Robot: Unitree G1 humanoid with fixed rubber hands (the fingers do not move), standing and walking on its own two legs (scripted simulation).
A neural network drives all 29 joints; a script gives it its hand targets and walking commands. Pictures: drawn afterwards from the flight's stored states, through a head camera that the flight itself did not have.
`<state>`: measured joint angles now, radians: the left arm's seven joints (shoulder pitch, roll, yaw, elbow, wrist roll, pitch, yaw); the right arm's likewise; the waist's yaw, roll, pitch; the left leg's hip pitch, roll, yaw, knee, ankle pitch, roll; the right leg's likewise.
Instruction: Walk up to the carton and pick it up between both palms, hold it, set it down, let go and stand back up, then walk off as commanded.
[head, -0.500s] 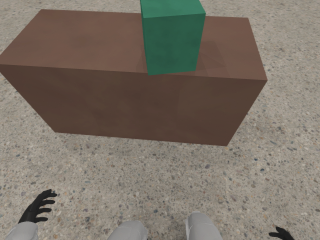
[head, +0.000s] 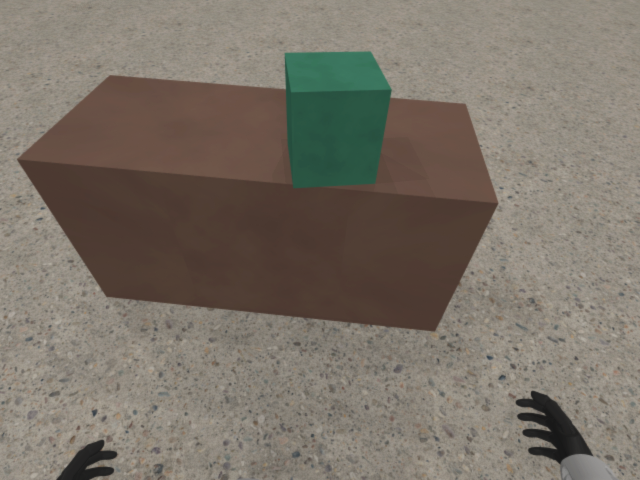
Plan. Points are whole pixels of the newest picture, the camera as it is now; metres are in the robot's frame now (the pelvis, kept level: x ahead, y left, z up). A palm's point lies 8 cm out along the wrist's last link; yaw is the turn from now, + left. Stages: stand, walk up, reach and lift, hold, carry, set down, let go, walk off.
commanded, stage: stand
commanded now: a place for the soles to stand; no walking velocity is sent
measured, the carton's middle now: (331, 120) +0.88 +0.00 -0.02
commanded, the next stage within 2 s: none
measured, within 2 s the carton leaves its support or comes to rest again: neither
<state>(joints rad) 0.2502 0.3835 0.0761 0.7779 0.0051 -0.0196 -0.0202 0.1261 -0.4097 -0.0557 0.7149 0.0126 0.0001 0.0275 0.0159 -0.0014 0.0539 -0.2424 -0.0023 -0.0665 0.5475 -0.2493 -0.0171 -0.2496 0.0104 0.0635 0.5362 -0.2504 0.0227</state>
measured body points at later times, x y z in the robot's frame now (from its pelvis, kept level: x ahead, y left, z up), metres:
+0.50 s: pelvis +0.01 +0.00 +0.00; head +0.01 +0.01 +0.45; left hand +0.19 +0.30 -0.09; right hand +0.07 -0.32 -0.11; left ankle +0.07 +0.13 -0.73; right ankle +0.07 -0.14 -0.73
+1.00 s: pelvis +0.10 -0.01 +0.00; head +0.11 -0.02 +0.45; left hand +0.21 +0.29 -0.10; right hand +0.25 -0.32 -0.10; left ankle +0.07 +0.13 -0.73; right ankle +0.07 -0.14 -0.73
